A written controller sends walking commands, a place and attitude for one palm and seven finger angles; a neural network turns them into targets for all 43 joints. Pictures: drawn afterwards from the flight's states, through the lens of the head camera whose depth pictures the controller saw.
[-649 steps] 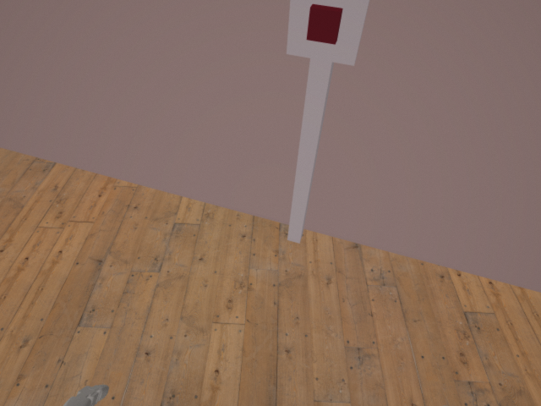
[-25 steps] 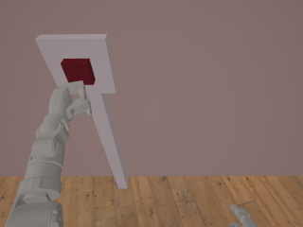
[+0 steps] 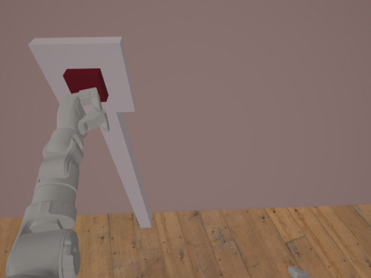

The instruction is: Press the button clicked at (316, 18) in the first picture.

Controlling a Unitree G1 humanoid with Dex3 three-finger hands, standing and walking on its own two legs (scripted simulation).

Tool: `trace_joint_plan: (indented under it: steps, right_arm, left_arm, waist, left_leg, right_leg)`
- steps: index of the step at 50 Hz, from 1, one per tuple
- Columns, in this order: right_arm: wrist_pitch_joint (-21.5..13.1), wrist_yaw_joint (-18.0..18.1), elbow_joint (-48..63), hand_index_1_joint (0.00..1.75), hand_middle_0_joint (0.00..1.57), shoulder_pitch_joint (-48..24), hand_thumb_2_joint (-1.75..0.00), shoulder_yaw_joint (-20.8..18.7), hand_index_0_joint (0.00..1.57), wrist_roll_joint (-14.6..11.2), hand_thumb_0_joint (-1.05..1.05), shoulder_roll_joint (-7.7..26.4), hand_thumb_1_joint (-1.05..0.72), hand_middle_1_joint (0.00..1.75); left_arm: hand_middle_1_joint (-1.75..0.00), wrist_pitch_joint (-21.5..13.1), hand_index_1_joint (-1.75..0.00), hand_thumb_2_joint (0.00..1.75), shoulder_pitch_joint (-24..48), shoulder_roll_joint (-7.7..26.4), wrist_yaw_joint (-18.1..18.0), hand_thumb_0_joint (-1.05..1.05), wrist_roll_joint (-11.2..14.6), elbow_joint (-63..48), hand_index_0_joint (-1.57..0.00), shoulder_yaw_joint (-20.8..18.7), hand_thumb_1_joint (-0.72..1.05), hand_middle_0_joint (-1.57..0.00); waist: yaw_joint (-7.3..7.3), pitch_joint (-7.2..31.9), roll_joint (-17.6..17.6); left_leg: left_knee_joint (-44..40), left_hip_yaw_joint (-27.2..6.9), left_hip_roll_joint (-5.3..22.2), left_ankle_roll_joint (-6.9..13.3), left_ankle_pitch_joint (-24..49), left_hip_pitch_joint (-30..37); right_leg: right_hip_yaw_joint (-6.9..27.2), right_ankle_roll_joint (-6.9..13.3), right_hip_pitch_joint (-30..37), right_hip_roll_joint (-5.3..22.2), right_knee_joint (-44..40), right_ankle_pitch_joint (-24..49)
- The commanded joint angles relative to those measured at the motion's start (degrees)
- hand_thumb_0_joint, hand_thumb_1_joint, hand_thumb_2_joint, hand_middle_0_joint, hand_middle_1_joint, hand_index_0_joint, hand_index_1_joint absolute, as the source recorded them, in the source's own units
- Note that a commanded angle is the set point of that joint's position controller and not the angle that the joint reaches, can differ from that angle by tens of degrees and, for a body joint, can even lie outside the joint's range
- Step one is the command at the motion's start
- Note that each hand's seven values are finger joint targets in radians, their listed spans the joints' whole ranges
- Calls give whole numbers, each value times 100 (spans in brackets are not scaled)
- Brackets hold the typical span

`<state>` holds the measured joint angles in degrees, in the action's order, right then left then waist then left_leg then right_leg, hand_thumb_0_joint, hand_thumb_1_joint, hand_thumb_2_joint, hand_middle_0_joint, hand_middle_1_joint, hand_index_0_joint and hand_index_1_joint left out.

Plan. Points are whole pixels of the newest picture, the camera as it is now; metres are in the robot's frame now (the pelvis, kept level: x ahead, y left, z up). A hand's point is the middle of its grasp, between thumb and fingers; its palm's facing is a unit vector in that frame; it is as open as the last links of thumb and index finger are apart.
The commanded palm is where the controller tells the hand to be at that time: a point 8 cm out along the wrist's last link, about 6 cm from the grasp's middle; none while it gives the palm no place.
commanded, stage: press the button with the knuckle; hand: left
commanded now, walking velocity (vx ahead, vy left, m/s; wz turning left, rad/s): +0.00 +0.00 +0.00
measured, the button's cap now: (87, 85) +0.48 +0.23 +0.19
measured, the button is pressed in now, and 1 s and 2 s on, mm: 0 11 0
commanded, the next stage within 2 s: hold the button down briefly in 0.48 s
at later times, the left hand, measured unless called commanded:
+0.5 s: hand (100, 108) +0.44 +0.20 +0.16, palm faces +0.08 -1.00 -0.01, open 2.8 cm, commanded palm +0.44 +0.24 +0.16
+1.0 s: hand (101, 108) +0.44 +0.19 +0.16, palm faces +0.09 -1.00 +0.00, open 2.9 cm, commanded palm +0.42 +0.23 +0.16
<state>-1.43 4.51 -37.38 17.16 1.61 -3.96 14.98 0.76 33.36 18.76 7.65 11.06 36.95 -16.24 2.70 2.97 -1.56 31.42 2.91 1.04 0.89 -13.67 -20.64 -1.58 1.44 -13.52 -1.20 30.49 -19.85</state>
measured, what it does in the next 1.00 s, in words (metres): stands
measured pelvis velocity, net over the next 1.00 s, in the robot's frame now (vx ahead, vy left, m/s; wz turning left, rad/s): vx -0.04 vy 0.00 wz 0.03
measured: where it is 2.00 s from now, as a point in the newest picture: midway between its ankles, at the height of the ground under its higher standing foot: outside the picture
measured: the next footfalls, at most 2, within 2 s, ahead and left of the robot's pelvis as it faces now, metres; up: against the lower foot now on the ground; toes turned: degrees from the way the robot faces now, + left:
none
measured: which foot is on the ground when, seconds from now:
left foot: down 0.00-1.00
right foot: down 0.00-1.00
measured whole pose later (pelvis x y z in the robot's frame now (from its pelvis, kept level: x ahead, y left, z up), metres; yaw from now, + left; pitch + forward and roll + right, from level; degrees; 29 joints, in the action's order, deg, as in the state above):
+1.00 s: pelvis -0.04 +0.00 -0.01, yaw +2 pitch +6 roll -2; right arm -6.4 3.7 -42.1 22.9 1.7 -2.9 16.5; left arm -10.5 54.9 24.6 7.9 9.0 65.4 -14.5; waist 5.3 2.0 -1.7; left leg 37.6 0.5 1.1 1.2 -12.2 -32.1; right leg -4.0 1.3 -24.3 -1.3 37.1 -19.4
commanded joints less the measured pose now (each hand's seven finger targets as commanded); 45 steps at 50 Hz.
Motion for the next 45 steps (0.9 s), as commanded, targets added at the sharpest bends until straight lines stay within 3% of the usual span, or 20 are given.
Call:
trace_joint_plan:
  steps: [1,3,6,7,8,9,11,12,16,18,21,24,26,29,31,32,35,39,41,45]
  right_arm:
    - [-273,-7,724,30,20,-180,-90,-293,20,20,0,776,-90,30]
    - [-251,-1,716,30,20,-162,-90,-306,20,5,0,802,-90,30]
    - [-208,25,648,30,20,-102,-90,-288,20,-11,0,830,-90,30]
    - [-192,40,618,30,20,-86,-90,-289,20,-23,0,852,-90,30]
    - [-196,45,620,30,20,-76,-90,-283,20,-23,0,845,-90,30]
    - [-207,48,586,30,20,-33,-90,-306,20,-21,0,852,-90,30]
    - [-225,30,565,30,20,23,-90,-318,20,-2,0,838,-90,30]
    - [-235,21,546,30,20,54,-90,-326,20,-2,0,854,-90,30]
    - [-234,19,378,30,20,217,-90,-311,20,31,0,894,-90,30]
    - [-269,9,347,30,20,245,-90,-309,20,30,0,882,-90,30]
    - [-285,-8,228,30,20,412,-90,-300,20,63,0,939,-90,30]
    - [-334,-22,196,30,20,461,-90,-305,20,60,0,941,-90,30]
    - [-372,-9,138,30,20,517,-90,-298,20,57,0,960,-90,30]
    - [-438,-3,81,30,20,578,-90,-286,20,59,0,999,-90,30]
    - [-478,-13,70,30,20,624,-90,-287,20,75,0,990,-90,30]
    - [-496,-12,65,30,20,638,-90,-288,20,66,0,1009,-90,30]
    - [-556,-21,54,30,20,655,-90,-272,20,69,0,1004,-90,30]
    - [-616,-17,51,30,20,704,-90,-263,20,74,0,1055,-90,30]
    - [-667,-30,63,30,20,722,-90,-264,20,83,0,1029,-90,30]
    - [-739,-23,22,30,20,769,-90,-284,20,84,0,1062,-90,30]
  left_arm:
    - [-150,-574,-150,90,2709,1359,-8,0,-9,-1413,-130,-203,90,-130]
    - [-150,-543,-150,90,2555,1482,37,0,10,-1207,-130,-317,90,-130]
    - [-150,-464,-150,90,2931,1417,135,0,55,-854,-130,-183,90,-130]
    - [-150,-442,-150,90,3053,1545,141,0,38,-641,-130,-248,90,-130]
    - [-150,-444,-150,90,3284,1369,166,0,43,-600,-130,-61,90,-130]
    - [-150,-478,-150,90,3437,1426,155,0,41,-586,-130,-111,90,-130]
    - [-150,-552,-150,90,3628,1205,142,0,8,-555,-130,69,90,-130]
    - [-150,-573,-150,90,3614,1316,120,0,11,-424,-130,-43,90,-130]
    - [-150,-750,-150,90,4219,1439,55,0,-54,133,-130,-49,90,-130]
    - [-150,-845,-150,90,4498,1245,54,0,-98,383,-130,150,90,-130]
    - [-150,-1008,-150,90,4865,1463,35,0,-171,729,-130,66,90,-130]
    - [-150,-1117,-150,90,5073,1387,56,0,-175,995,-130,151,90,-130]
    - [-150,-1168,-150,90,5358,1302,57,0,-149,1122,-130,271,90,-130]
    - [-150,-1242,-150,90,5519,1413,53,0,-144,1263,-130,239,90,-130]
    - [-150,-1283,-150,90,5568,1267,55,0,-125,1338,-130,311,90,-130]
    - [-150,-1300,-150,90,5564,1405,65,0,-118,1380,-130,224,90,-130]
    - [-150,-1369,-150,90,5707,1358,69,0,-155,1420,-130,339,90,-130]
    - [-150,-1422,-150,90,5698,1620,47,0,-165,1548,-130,186,90,-130]
    - [-150,-1478,-150,90,5891,1362,61,0,-165,1400,-130,394,90,-130]
    - [-150,-1461,-150,90,5788,1421,23,0,-166,1475,-130,326,90,-130]
  waist:
    - [-21,1687,-125]
    - [-35,1616,-40]
    - [108,1338,50]
    - [131,1210,151]
    - [191,1190,103]
    - [199,1261,88]
    - [236,1488,-61]
    - [197,1548,-87]
    - [358,1365,154]
    - [424,1337,11]
    - [488,1417,34]
    - [530,1452,-96]
    - [663,1337,75]
    - [664,1425,-77]
    - [713,1425,47]
    - [685,1452,47]
    - [711,1398,-206]
    - [706,1364,-28]
    - [755,1424,-217]
    - [740,1434,-206]
  left_leg:
    - [-51,-292,-51,185,1544,1632]
    - [-50,-267,-49,191,1504,1555]
    - [-37,-270,-58,200,1281,1365]
    - [-70,-297,-40,197,1122,1294]
    - [-70,-311,-47,199,1063,1317]
    - [-46,-334,-44,199,1077,1389]
    - [12,-371,-40,186,1196,1573]
    - [13,-386,-34,179,1147,1575]
    - [52,-429,-29,195,882,1351]
    - [52,-454,-24,183,702,1385]
    - [105,-503,-22,176,598,1282]
    - [119,-528,-14,161,425,1285]
    - [115,-542,0,178,141,1151]
    - [108,-560,-5,161,-20,1114]
    - [127,-570,-7,178,-78,1075]
    - [124,-557,1,173,-169,1029]
    - [88,-595,-1,147,-402,988]
    - [69,-599,-4,162,-785,694]
    - [68,-626,-3,151,-800,811]
    - [39,-656,23,128,-958,844]
  right_leg:
    - [86,-34,-339,-14,-343,2204]
    - [102,-49,-344,-21,-371,2248]
    - [108,-61,-482,-17,-424,2107]
    - [97,-71,-607,-22,-450,1927]
    - [90,-72,-706,-23,-454,1816]
    - [83,-63,-763,-30,-451,1769]
    - [65,-41,-832,-36,-395,1754]
    - [71,-44,-875,-34,-399,1668]
    - [80,-62,-1047,-32,-399,1416]
    - [80,-66,-1267,-29,-391,1172]
    - [83,-57,-1343,-29,-333,1044]
    - [95,-62,-1518,-36,-317,864]
    - [108,-87,-1635,-42,-347,648]
    - [126,-80,-1692,-38,-322,513]
    - [110,-92,-1731,-53,-310,477]
    - [126,-100,-1730,-53,-321,396]
    - [116,-82,-1850,-50,-283,212]
    - [159,-102,-1817,-44,-304,-72]
    - [134,-87,-1886,-51,-263,-56]
    - [104,-89,-2004,-67,-239,-155]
